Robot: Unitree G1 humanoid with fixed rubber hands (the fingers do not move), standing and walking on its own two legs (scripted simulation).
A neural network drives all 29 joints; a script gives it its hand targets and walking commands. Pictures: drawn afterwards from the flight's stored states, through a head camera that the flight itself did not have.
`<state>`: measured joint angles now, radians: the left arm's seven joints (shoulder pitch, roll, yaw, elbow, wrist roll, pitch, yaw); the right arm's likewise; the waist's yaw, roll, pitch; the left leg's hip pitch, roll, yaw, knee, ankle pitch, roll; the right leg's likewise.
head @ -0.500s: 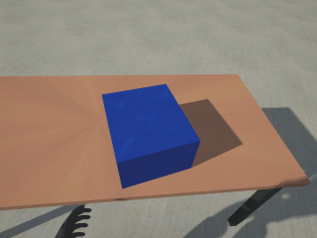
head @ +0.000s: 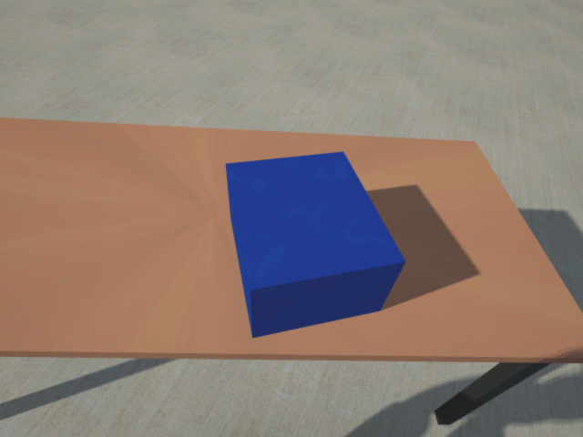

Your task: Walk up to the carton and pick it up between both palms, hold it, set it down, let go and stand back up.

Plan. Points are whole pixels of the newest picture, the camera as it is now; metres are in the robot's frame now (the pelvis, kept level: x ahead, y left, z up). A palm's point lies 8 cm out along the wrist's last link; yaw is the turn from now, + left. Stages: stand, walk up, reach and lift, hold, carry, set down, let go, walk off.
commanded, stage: stand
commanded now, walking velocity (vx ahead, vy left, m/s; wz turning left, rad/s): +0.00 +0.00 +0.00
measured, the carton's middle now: (302, 236) +0.48 -0.01 -0.05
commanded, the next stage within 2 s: none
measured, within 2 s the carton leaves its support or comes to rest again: neither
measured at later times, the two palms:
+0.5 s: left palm out of the picture +0.05 +0.25 -0.13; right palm out of the picture +0.04 -0.26 -0.11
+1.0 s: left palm out of the picture -0.01 +0.24 -0.13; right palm out of the picture +0.01 -0.26 -0.12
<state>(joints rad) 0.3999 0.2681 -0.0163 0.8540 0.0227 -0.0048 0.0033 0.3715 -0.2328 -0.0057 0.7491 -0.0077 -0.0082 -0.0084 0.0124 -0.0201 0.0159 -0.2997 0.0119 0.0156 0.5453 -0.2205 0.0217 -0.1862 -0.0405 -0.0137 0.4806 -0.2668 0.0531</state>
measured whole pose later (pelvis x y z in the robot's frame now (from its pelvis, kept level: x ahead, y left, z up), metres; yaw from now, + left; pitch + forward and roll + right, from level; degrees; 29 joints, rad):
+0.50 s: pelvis +0.01 -0.01 +0.00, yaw +0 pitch -2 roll -1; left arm 0.32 0.26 -0.02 0.88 0.01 -0.01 0.02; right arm 0.38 -0.23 0.00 0.82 -0.01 -0.01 -0.02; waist -0.01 -0.01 0.03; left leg -0.26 0.01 0.01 0.51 -0.22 0.01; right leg -0.15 -0.05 -0.02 0.46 -0.28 0.05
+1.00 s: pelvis +0.00 -0.01 +0.00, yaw +2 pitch -2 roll -1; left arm 0.37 0.24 -0.02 0.97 0.01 0.00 0.02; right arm 0.40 -0.21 0.00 0.90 0.00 0.00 -0.03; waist 0.00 -0.01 0.05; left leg -0.27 0.00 -0.01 0.49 -0.19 0.01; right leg -0.15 -0.04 -0.04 0.44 -0.26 0.04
